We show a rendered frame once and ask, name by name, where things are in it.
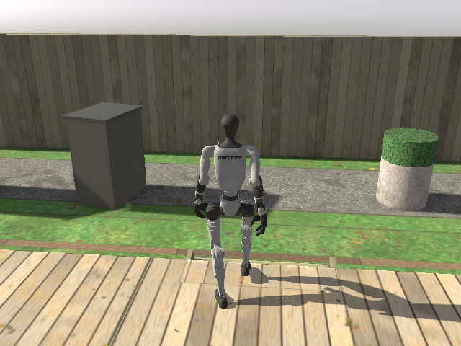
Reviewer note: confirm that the right robot hand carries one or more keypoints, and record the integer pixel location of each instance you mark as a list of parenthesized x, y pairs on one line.
[(261, 228)]

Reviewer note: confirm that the left robot forearm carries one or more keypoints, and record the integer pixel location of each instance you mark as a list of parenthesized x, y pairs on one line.
[(199, 193)]

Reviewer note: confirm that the robot left foot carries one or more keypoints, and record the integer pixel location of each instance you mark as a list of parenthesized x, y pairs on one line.
[(221, 301)]

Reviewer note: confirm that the right robot upper arm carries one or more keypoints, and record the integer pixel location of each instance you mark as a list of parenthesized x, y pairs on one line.
[(254, 164)]

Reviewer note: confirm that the left robot hand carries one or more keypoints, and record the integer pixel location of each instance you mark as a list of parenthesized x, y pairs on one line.
[(201, 207)]

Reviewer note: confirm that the right robot forearm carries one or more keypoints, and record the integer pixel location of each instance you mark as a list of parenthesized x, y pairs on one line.
[(259, 198)]

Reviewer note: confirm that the left robot upper arm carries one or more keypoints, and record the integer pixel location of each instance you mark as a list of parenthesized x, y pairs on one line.
[(207, 153)]

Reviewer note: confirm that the robot right thigh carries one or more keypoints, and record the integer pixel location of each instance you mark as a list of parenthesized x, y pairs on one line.
[(247, 212)]

